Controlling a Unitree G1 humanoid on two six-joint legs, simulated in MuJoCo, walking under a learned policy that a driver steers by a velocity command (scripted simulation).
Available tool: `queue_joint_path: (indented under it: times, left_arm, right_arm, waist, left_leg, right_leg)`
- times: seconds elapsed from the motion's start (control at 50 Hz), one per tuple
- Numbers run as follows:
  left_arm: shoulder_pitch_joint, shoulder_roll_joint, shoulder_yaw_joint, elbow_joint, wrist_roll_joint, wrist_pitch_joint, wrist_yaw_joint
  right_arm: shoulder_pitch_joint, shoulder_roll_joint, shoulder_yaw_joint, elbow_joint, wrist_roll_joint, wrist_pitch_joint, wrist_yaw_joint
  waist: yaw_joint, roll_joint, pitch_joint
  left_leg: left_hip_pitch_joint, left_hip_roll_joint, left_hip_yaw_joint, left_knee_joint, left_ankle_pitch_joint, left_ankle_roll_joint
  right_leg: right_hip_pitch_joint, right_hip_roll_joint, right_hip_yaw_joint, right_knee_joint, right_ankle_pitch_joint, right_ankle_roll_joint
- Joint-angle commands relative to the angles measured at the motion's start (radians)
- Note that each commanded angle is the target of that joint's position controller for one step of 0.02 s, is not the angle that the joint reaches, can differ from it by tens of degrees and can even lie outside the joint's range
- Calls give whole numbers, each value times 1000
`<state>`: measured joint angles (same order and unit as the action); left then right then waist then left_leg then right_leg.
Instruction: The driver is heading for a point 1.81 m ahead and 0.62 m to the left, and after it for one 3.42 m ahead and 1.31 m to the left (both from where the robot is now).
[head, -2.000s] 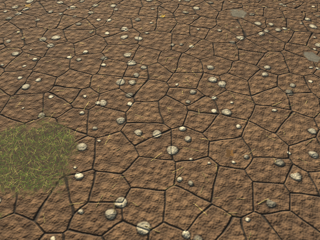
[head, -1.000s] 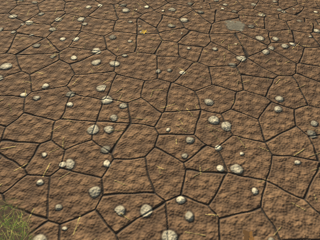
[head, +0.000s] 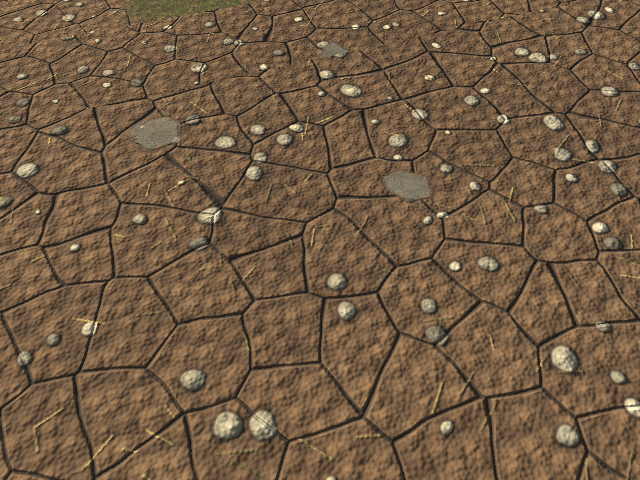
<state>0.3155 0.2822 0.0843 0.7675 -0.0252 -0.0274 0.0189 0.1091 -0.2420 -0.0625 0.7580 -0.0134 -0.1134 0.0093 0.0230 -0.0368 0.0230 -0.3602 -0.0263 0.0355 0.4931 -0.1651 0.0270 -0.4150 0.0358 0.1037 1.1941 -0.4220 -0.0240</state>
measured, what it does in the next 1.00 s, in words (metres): walks ahead, turning left: right foot, then left foot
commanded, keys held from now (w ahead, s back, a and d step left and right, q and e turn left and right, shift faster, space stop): e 0.08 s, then q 0.92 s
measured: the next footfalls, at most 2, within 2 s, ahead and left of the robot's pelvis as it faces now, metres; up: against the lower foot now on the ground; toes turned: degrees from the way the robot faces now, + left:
right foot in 0.30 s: +0.24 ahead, -0.15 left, +0.00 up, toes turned -3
left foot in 0.66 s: +0.17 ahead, +0.11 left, +0.00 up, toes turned +11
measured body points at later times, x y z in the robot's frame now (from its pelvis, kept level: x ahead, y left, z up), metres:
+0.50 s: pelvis +0.13 -0.02 +0.00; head +0.16 -0.03 +0.45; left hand +0.31 +0.23 -0.08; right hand +0.23 -0.31 -0.12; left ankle +0.10 +0.11 -0.67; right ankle +0.20 -0.15 -0.73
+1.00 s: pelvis +0.13 +0.02 +0.01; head +0.16 +0.06 +0.46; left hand +0.20 +0.34 -0.11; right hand +0.35 -0.22 -0.07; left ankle +0.13 +0.10 -0.73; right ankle +0.21 -0.14 -0.68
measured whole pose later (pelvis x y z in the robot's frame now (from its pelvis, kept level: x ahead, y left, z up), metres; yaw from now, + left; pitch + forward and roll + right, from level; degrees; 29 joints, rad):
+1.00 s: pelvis +0.13 +0.02 +0.01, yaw +19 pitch +3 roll -3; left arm 0.09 0.30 0.10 0.78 0.00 0.01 0.05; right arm 0.20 -0.30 -0.07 0.70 0.01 0.02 -0.04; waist -0.02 -0.01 0.02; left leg -0.32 -0.06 -0.12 0.47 -0.19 0.06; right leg -0.50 0.02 0.09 0.86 -0.32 0.08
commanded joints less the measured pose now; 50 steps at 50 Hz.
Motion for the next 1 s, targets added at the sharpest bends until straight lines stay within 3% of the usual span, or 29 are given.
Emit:
queue_joint_path:
  times: [0.02,0.1,0.18,0.24,0.28,0.3,0.32,0.34,0.36,0.38,0.4,0.44,0.5,0.54,0.58,0.64,0.66,0.68,0.7,0.72,0.74,0.76,0.78,0.82,0.9,1.0]
  left_arm:
    - [-12,95,36,-102,4,3,3]
    - [-61,33,17,-148,9,28,1]
    - [-129,-5,-7,-150,25,16,-16]
    - [-207,31,0,-168,31,6,-23]
    - [-183,49,7,-157,35,-6,-24]
    - [-152,84,18,-146,41,-11,-17]
    - [-103,161,34,-150,60,-11,-1]
    - [-93,193,39,-156,69,7,13]
    - [-70,123,23,-149,56,19,10]
    - [-70,130,25,-144,48,24,9]
    - [-105,136,27,-142,41,25,12]
    - [-218,114,20,-144,36,19,16]
    - [-291,96,19,-129,48,20,21]
    - [-297,100,22,-114,43,19,28]
    - [-281,118,28,-96,36,23,33]
    - [-285,132,31,-74,9,36,36]
    - [-250,106,28,-53,1,42,35]
    - [-198,54,18,-49,25,49,29]
    - [-293,65,18,-108,38,45,36]
    - [-348,96,27,-117,35,43,41]
    - [-327,109,34,-107,25,44,43]
    - [-289,115,42,-76,30,47,49]
    - [-271,125,47,-63,37,49,55]
    - [-250,107,46,-57,34,44,50]
    - [-270,75,31,-63,25,31,45]
    - [-282,80,23,-67,18,17,26]
  right_arm:
    - [31,-93,-21,-32,-8,-1,-3]
    - [37,-155,-41,-3,1,8,-14]
    - [41,-154,-30,32,22,31,-13]
    - [79,-189,-32,60,38,42,-2]
    - [67,-196,-30,67,52,49,-3]
    - [94,-175,-22,77,50,48,-3]
    - [103,-135,-6,58,22,38,-2]
    - [214,-76,16,63,9,35,1]
    - [181,-106,13,57,29,50,-1]
    - [132,-179,-12,41,48,67,-3]
    - [115,-183,-22,40,48,89,-14]
    - [144,-167,-30,51,34,136,-36]
    - [162,-119,-26,35,27,164,-45]
    - [123,-108,-20,8,24,164,-35]
    - [107,-124,-22,-14,24,162,-20]
    - [174,-139,-34,-3,17,161,0]
    - [196,-157,-43,4,6,161,0]
    - [193,-261,-68,-17,0,159,-16]
    - [177,-348,-76,-57,-22,147,-14]
    - [174,-317,-69,-64,-44,125,-8]
    - [129,-290,-62,-71,-31,108,-10]
    - [73,-258,-57,-82,-5,105,-18]
    - [41,-227,-46,-91,14,108,-26]
    - [53,-198,-34,-99,15,111,-38]
    - [102,-212,-42,-105,23,117,-53]
    - [91,-239,-56,-131,19,134,-52]
  waist:
    - [-16,140,-47]
    - [-11,137,-77]
    - [-23,124,-117]
    - [-45,131,-101]
    - [-13,134,-100]
    - [-3,115,-116]
    - [0,43,-200]
    - [-33,-127,-302]
    - [20,-191,-349]
    - [36,-152,-299]
    - [20,-109,-246]
    - [-36,-105,-152]
    - [-69,-125,-115]
    - [-55,-129,-126]
    - [-47,-133,-149]
    - [-85,-102,-152]
    - [-83,-31,-114]
    - [-43,254,-57]
    - [-71,388,-24]
    - [-99,280,-55]
    - [-65,232,-47]
    - [-35,174,-53]
    - [-24,179,-60]
    - [-15,172,-101]
    - [-39,161,-121]
    - [-54,193,-101]
  left_leg:
    - [234,288,-247,-206,400,144]
    - [222,290,-105,-226,643,187]
    - [182,233,-15,-222,612,175]
    - [234,242,-66,-165,562,164]
    - [235,227,-99,-84,476,132]
    - [200,193,-101,-29,408,91]
    - [100,134,-72,85,224,33]
    - [-124,60,-24,270,-249,-35]
    - [-187,51,-61,431,-561,-67]
    - [-245,59,-66,584,-574,-76]
    - [-280,72,-65,660,-520,-80]
    - [-213,97,-73,655,-397,-103]
    - [-91,86,-20,563,-289,-106]
    - [-49,98,-15,444,-231,-88]
    - [-12,99,-5,358,-200,-68]
    - [124,53,52,138,-82,-9]
    - [169,44,14,36,-24,28]
    - [226,243,-304,-122,183,115]
    - [182,422,-584,-211,294,295]
    - [163,399,-571,-231,187,313]
    - [165,343,-493,-216,120,256]
    - [173,294,-432,-196,70,197]
    - [168,274,-398,-187,87,170]
    - [177,238,-360,-171,171,166]
    - [270,221,-376,-148,191,175]
    - [212,207,-451,-142,109,195]
  right_leg:
    - [-229,-112,17,17,36,24]
    - [-226,-111,-29,-160,136,55]
    - [-35,-86,-71,-444,333,43]
    - [4,-52,-86,-585,338,33]
    - [103,-27,-99,-752,413,6]
    - [218,-48,-78,-828,556,-20]
    - [407,-193,37,-752,959,-70]
    - [638,-410,195,-674,1191,-222]
    - [605,-464,268,-717,1094,-305]
    - [546,-437,242,-764,935,-303]
    - [477,-405,197,-795,792,-270]
    - [265,-356,96,-878,551,-220]
    - [107,-306,-39,-916,441,-199]
    - [116,-314,-71,-907,431,-195]
    - [154,-345,-68,-887,441,-191]
    - [139,-333,-113,-790,335,-121]
    - [80,-286,-164,-685,206,-54]
    - [-112,-158,-282,-398,-7,55]
    - [-296,-19,-176,-187,-257,92]
    - [-308,-33,-66,-59,-228,72]
    - [-315,-51,-35,-34,-129,53]
    - [-314,-67,-27,-43,-42,52]
    - [-299,-71,-23,-49,9,59]
    - [-248,-49,-28,-31,75,72]
    - [-251,-31,-14,-206,114,97]
    - [-127,-10,-6,-410,84,110]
